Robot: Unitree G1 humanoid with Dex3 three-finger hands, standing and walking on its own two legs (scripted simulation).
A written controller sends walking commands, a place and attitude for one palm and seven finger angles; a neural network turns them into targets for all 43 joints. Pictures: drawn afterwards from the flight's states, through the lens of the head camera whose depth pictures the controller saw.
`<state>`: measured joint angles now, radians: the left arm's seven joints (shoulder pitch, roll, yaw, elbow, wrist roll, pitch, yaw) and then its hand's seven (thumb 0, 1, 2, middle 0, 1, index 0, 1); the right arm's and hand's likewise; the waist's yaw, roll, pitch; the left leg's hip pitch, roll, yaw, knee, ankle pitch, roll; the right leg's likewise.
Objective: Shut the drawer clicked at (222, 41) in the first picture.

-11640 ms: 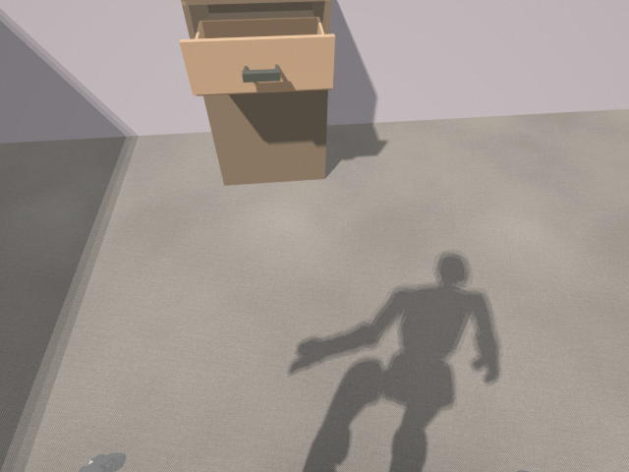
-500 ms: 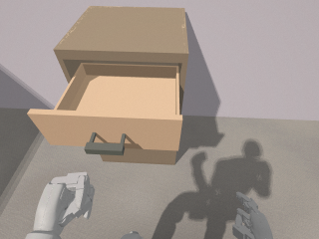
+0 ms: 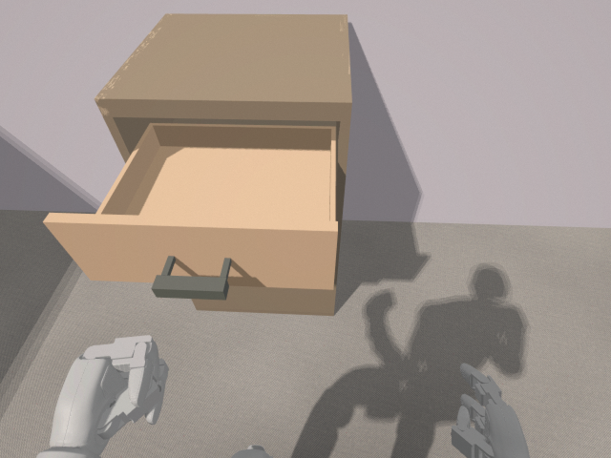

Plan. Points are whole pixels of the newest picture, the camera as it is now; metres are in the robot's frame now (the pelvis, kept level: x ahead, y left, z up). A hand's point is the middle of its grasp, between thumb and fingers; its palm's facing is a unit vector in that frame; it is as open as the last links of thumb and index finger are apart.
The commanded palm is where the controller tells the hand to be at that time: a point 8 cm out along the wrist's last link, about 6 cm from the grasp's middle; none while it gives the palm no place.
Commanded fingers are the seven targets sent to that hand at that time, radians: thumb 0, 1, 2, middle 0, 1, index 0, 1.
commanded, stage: bring the fist close to the handle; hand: left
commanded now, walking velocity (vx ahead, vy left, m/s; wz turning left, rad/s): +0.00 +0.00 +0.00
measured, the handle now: (194, 275) +0.39 +0.20 -0.01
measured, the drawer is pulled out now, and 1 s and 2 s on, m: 0.28 0.28 0.23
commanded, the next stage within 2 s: push the drawer shut in 1.30 s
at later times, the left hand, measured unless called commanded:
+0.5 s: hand (186, 356) +0.24 +0.17 +0.03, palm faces -0.02 -1.00 -0.05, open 3.3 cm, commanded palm +0.23 +0.22 +0.03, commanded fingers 0.00 0.90 0.90 -1.40 -1.60 -1.40 -1.60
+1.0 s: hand (200, 342) +0.28 +0.17 -0.02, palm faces -0.03 -1.00 -0.04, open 3.3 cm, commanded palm +0.26 +0.22 -0.01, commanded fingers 0.00 0.90 0.90 -1.40 -1.60 -1.40 -1.60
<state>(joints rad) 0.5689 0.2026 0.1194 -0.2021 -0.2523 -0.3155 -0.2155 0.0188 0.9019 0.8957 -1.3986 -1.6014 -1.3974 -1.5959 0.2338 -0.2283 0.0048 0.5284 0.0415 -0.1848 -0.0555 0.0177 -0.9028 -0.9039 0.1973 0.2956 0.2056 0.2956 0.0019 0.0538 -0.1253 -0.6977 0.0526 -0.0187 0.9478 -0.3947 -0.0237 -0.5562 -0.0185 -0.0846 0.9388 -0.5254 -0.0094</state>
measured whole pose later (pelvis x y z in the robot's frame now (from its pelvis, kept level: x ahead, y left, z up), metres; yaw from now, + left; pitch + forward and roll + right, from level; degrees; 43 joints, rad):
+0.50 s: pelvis +0.00 +0.00 -0.02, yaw -1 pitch +14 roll -1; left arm 0.34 0.19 0.12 0.02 -0.22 -0.38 -0.19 0.02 0.90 0.90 -1.40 -1.60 -1.40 -1.60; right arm 0.23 -0.24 0.00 0.55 0.01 -0.15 -0.04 0.02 -0.90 -0.90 0.20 0.30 0.21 0.30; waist -0.02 0.04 -0.14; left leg -0.88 0.06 -0.01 1.08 -0.44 -0.02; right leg -0.74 -0.02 -0.07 1.07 -0.58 -0.01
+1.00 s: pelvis -0.02 +0.01 -0.05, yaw -2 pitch +19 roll -2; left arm 0.11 0.20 0.12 0.19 -0.19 -0.42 -0.15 0.02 0.90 0.90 -1.40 -1.60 -1.40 -1.60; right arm 0.20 -0.24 0.01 0.55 0.00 -0.08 -0.03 0.02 -0.90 -0.90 0.20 0.30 0.21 0.30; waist -0.03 0.03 -0.17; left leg -1.08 0.06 -0.01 1.23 -0.48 -0.01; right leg -0.94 -0.02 -0.06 1.22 -0.61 0.00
